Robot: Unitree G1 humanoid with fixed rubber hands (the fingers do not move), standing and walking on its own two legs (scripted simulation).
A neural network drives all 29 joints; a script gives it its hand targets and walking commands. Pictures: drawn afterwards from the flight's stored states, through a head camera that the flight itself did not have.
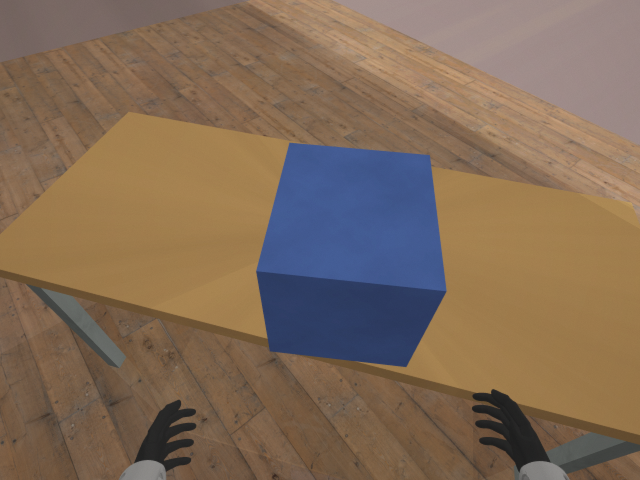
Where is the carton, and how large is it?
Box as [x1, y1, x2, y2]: [256, 143, 446, 366]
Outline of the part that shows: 289,143 256,270 270,350 406,366 446,291 429,155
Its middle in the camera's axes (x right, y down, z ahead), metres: +0.05 +0.02 +0.66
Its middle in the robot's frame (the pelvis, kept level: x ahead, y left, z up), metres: +0.47 +0.00 -0.05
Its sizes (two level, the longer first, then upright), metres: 0.272 0.240 0.246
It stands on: a table, 0.60 m high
